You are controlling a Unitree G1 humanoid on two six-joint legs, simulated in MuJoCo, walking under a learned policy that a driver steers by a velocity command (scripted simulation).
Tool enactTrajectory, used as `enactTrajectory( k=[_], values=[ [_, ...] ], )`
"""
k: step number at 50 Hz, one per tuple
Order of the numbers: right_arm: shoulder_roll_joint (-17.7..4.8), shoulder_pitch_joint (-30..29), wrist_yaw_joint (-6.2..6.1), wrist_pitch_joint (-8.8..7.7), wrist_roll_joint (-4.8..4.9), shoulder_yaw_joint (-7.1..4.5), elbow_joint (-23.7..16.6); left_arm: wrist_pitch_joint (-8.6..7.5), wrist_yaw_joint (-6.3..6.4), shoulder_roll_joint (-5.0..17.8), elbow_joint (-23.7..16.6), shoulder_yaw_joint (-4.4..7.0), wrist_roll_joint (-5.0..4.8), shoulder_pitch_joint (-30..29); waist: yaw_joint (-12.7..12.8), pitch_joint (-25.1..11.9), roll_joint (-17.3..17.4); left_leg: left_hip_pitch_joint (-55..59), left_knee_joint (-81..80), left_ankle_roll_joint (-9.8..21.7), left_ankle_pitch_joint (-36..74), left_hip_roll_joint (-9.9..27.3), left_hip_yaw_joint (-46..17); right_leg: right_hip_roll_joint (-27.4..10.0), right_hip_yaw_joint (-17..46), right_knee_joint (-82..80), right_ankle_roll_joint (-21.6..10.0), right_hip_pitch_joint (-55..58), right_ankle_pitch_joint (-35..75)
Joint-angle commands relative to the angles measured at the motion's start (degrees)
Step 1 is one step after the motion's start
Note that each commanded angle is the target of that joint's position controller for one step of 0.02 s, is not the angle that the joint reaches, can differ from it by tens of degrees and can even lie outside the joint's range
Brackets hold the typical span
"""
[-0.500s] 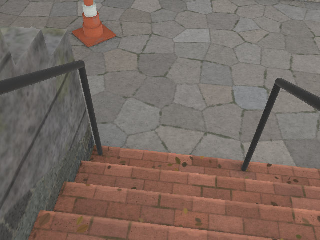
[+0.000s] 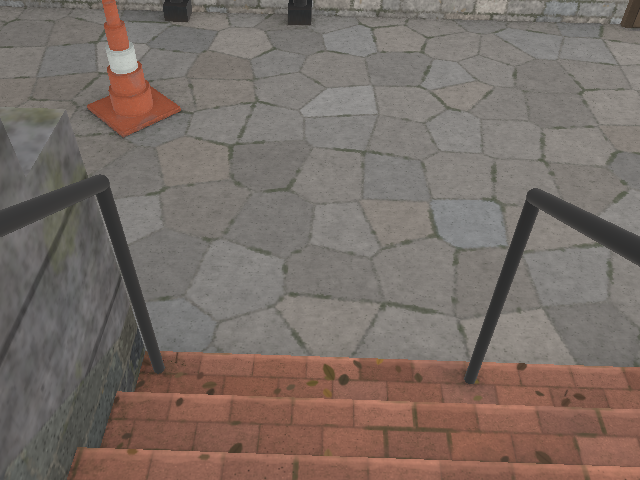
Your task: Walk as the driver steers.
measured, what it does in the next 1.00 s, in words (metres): goes down, turning right: right foot 0.17 m lower, then left foot 0.17 m lower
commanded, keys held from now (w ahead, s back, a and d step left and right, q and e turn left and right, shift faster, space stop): w+e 0.62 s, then w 0.10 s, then w+q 0.28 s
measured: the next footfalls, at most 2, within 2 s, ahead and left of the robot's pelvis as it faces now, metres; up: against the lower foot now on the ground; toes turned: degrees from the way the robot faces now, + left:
right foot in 0.06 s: +0.12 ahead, -0.11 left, -0.17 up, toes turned -6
left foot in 0.44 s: +0.40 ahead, +0.05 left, -0.34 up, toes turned -14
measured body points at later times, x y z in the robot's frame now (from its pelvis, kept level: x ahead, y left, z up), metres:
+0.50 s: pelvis +0.31 -0.02 -0.23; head +0.30 +0.00 +0.22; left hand +0.35 +0.19 -0.39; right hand +0.39 -0.28 -0.33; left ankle +0.36 +0.06 -0.97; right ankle +0.13 -0.11 -0.71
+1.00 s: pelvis +0.56 -0.14 -0.36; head +0.56 -0.14 +0.09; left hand +0.84 -0.08 -0.45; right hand +0.30 -0.21 -0.49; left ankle +0.38 +0.06 -0.95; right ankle +0.62 -0.27 -1.11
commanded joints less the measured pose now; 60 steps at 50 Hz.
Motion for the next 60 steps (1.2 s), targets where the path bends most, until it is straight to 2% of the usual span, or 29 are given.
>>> enactTrajectory(
  k=[1,3,4,5,7,9,12,15,19,22,23,24,26,27,29,34,37,41,42,43,44,46,48,50,51,52,54,57,60],
  values=[
    [-9.8,-2.4,1.42,0.41,-0.06,-1.93,-2.1,-1.55,0.45,3.8,2.7,1.42,-0.76,8.0,5.0,9.3,1.8,-6.0,0.2,5.6,55.6,11.6,-13.3,1.1,-3.6,-15.6,-1.0,15.6,-5.1],
    [-12.9,-5.3,6.03,1.83,-4.09,-2.58,-1.1,-2.21,1.20,7.3,14.8,4.05,-1.02,43.5,18.7,2.6,-9.2,-26.9,37.8,1.1,52.1,5.2,-6.7,-0.5,-0.9,-18.2,-8.0,54.4,7.3],
    [-6.6,0.1,7.81,2.08,-2.78,-2.36,-2.7,-1.81,1.06,11.4,13.0,4.49,-0.85,39.9,12.2,-8.3,-13.4,-42.9,56.9,-2.8,9.8,2.1,0.4,-10.4,10.3,-1.3,-19.0,67.8,34.3],
    [-4.4,-4.1,7.81,1.78,-1.68,-1.37,-7.5,-2.13,0.80,13.2,11.2,5.68,-0.13,36.5,11.9,-9.4,-3.4,-53.8,61.0,-4.0,11.1,1.6,-1.0,-13.9,18.0,0.8,-23.5,70.3,37.7],
    [-9.4,-18.9,4.98,1.07,-0.27,-2.14,-15.5,-2.62,1.22,5.5,7.9,3.56,-0.54,19.7,11.1,4.9,2.6,-62.7,37.5,-4.0,23.7,8.5,-6.6,-18.0,27.5,-12.6,-22.3,47.4,-12.0],
    [-8.1,-18.1,2.69,1.31,-2.62,-1.83,-13.0,-4.11,1.66,-4.2,4.7,-0.35,-0.05,7.7,2.8,11.6,4.0,-43.5,9.8,-0.2,41.4,16.2,-9.2,-10.0,19.3,-14.9,-19.5,13.5,-17.8],
    [0.2,-15.8,1.66,2.45,-1.74,0.29,-12.8,-4.99,3.14,1.7,4.4,0.81,-0.41,9.5,1.2,5.3,-2.2,-5.9,2.6,-4.9,59.9,12.3,2.1,-0.7,11.0,-8.8,-17.7,-20.5,-7.4],
    [-4.5,-21.0,0.94,2.15,-1.08,0.81,-15.3,-7.36,6.48,0.1,4.4,0.30,-1.67,16.6,9.0,4.3,4.8,-13.3,-28.0,-6.2,84.0,12.7,-2.3,6.1,9.5,6.2,-11.3,-7.9,-27.2],
    [-4.2,-22.4,1.54,2.93,-2.07,0.11,-18.6,-5.01,3.58,2.9,4.3,0.56,-1.10,21.3,7.3,6.6,1.1,1.6,-32.0,-7.1,64.8,9.1,2.1,4.1,21.4,16.7,-13.2,-10.9,-31.3],
    [-14.2,0.3,0.84,1.60,0.17,-4.68,-10.9,-3.02,0.46,5.8,1.9,0.97,-0.42,15.9,-2.8,3.2,4.3,24.1,-46.1,0.3,72.0,13.4,1.1,6.1,21.8,44.3,-9.2,-6.7,-15.8],
    [-18.1,12.2,1.27,1.09,-0.95,-6.45,-7.3,-3.87,-1.60,-3.6,2.5,-0.43,-1.48,26.9,-1.1,-12.4,18.2,49.3,-25.8,13.6,109.9,25.6,-5.8,12.1,13.1,74.7,-4.7,-20.2,-42.7],
    [-18.9,9.6,3.23,1.71,-2.51,-6.57,-9.1,-4.01,-2.45,-4.6,2.9,-0.58,-4.11,36.8,2.5,-20.0,16.1,59.9,-17.4,24.1,131.2,37.6,-17.8,12.9,7.6,95.2,-2.9,-39.2,-58.3],
    [-13.6,2.6,2.35,2.55,-2.43,-6.18,-9.3,-2.53,-0.73,1.0,-7.4,0.58,-4.02,12.5,-3.0,-1.8,5.0,38.5,-31.0,18.7,79.0,42.2,-28.2,2.3,8.7,89.0,0.3,-61.9,-45.1],
    [-5.6,-4.2,2.34,2.39,-2.01,-3.51,-9.0,-1.22,0.49,-1.0,-6.2,-0.13,-2.45,11.7,2.6,4.6,-2.3,20.0,-36.0,13.5,57.9,36.2,-21.8,-2.3,11.4,77.3,-1.5,-54.2,-31.6],
    [4.8,-12.8,0.92,0.94,-2.58,-0.56,-9.2,0.17,-0.52,-4.4,-1.0,-0.74,-0.73,17.6,11.2,12.6,-0.1,-14.1,-43.1,7.8,56.9,24.9,-7.2,-8.0,9.4,55.2,-5.0,-29.6,-11.3],
    [-7.3,-5.7,-0.95,-3.23,-3.17,-2.04,-2.1,-1.50,-3.94,-0.4,1.0,1.02,-0.82,12.5,8.5,7.6,3.7,-19.8,-39.0,6.1,51.7,22.1,-3.1,-2.9,4.5,38.9,-4.8,-16.7,5.2],
    [-2.9,10.0,-2.45,-2.33,-2.41,-0.65,4.4,-2.24,-0.34,0.7,-0.8,0.53,1.07,-0.6,-0.4,7.4,5.4,20.4,-28.9,7.2,51.7,26.4,-12.7,-3.4,14.0,14.2,-2.7,-50.1,13.3],
    [-1.4,6.3,1.43,0.29,-2.61,-0.24,2.2,-0.50,-0.93,-1.3,-1.8,-1.18,0.74,-9.0,1.1,11.4,6.1,-19.5,-32.8,7.2,33.0,18.2,-3.4,-1.3,-2.4,6.9,-2.4,-4.9,21.0],
    [-5.1,4.0,-0.59,1.19,7.87,-2.57,0.6,0.81,1.10,-2.4,0.0,0.97,-7.10,-13.0,0.1,12.9,-1.0,-18.6,-32.5,3.1,33.3,16.5,-2.0,0.1,-4.9,1.7,-2.6,1.7,25.5],
    [-5.6,4.9,-1.43,1.69,7.43,-2.24,1.0,1.07,2.09,-2.0,-0.2,0.74,-8.13,-13.8,-1.0,15.9,-0.9,-16.1,-30.0,2.9,37.4,16.9,-3.7,0.3,-4.6,0.0,-1.9,1.4,22.7],
    [-4.6,4.6,0.52,1.04,-2.75,-1.11,3.0,0.46,-0.39,-2.5,-2.9,-2.44,0.18,-12.7,0.9,15.2,8.0,-9.4,-27.8,6.4,38.8,20.9,-8.6,-3.8,3.3,-3.8,-1.2,-3.2,11.1],
    [-5.3,5.2,0.58,1.37,-1.08,-2.46,3.2,0.49,-0.84,0.0,-3.1,-1.36,1.82,-14.7,-1.8,14.5,4.5,3.0,-21.2,7.1,42.9,19.5,-10.5,-3.0,0.8,-14.0,-1.5,-5.8,2.1],
    [-7.6,6.4,1.79,2.72,-1.11,-3.65,4.6,0.07,-0.25,0.0,-0.7,-1.01,0.36,-10.3,-1.1,10.1,0.9,6.9,-12.1,7.4,48.8,17.4,-10.0,-2.8,-0.9,-22.0,-1.9,4.9,4.8],
    [-4.8,11.4,5.60,4.63,-4.56,-2.60,8.9,-1.58,1.33,6.9,8.9,3.38,-0.73,18.9,9.3,2.6,-1.2,-12.6,10.6,2.0,47.9,12.5,-4.5,-4.9,-3.1,-22.4,-5.7,45.1,22.7],
    [2.2,16.7,7.56,4.28,-2.67,-1.90,9.6,-0.95,0.88,10.8,12.2,5.03,0.81,34.6,12.3,-12.6,-12.7,-33.2,40.2,-2.8,11.3,5.5,-1.3,-14.4,4.1,1.0,-16.8,75.6,52.5],
    [-0.9,9.2,8.53,2.83,-0.17,-2.90,4.2,-0.15,0.49,12.5,13.6,6.17,0.25,37.0,13.5,-19.5,-8.7,-39.5,51.8,-4.3,3.8,6.7,0.3,-20.5,7.7,5.6,-19.9,78.3,59.1],
    [-2.9,-5.5,6.79,0.67,2.59,-3.27,-2.6,0.34,0.73,8.6,11.2,6.02,-0.75,24.5,13.7,-4.7,0.2,-50.4,43.8,-3.4,10.2,10.4,-1.8,-23.2,8.3,-5.8,-18.4,56.5,26.6],
    [0.3,-9.3,3.86,0.89,0.20,-3.41,-3.9,-1.35,2.21,-5.8,8.9,1.25,0.97,12.3,3.5,9.4,1.6,-34.3,14.5,1.5,36.3,17.6,-7.5,-17.9,2.4,-15.7,-15.6,14.9,6.4],
    [1.0,-5.5,5.31,2.28,-1.28,-3.88,-0.6,-3.41,3.16,-3.0,9.5,1.23,0.57,14.6,2.1,7.7,-1.9,-23.9,3.3,0.5,51.0,16.0,-5.1,-16.3,-1.0,-17.7,-17.7,4.8,7.0]
  ],
)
